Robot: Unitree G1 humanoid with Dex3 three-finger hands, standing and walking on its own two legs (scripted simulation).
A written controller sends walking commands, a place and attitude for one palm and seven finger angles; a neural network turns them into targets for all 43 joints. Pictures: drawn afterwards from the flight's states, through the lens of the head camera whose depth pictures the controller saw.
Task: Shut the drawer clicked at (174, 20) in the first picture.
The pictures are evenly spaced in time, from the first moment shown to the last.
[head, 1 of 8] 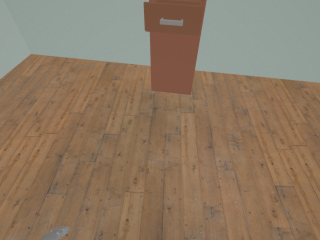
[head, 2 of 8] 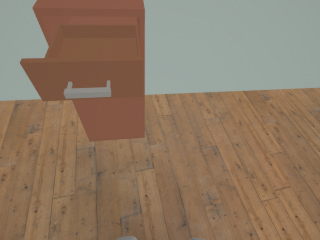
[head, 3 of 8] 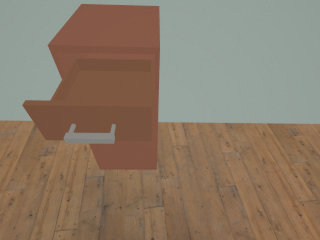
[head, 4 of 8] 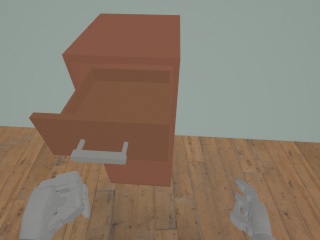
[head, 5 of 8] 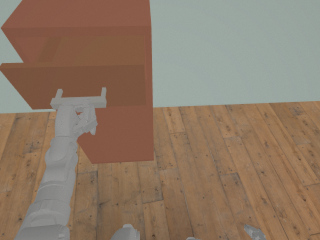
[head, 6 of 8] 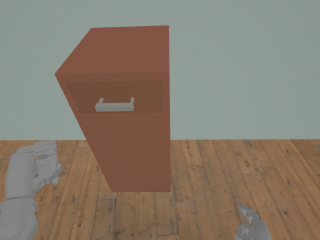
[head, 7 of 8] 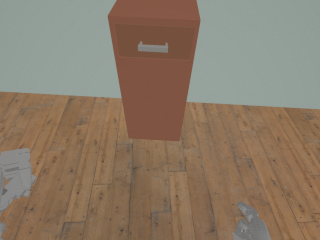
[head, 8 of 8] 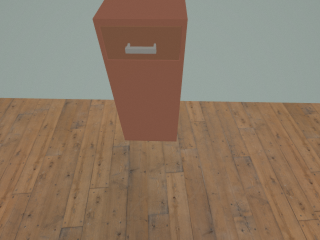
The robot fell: no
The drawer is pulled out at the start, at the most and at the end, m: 0.28 0.28 0.00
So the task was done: yes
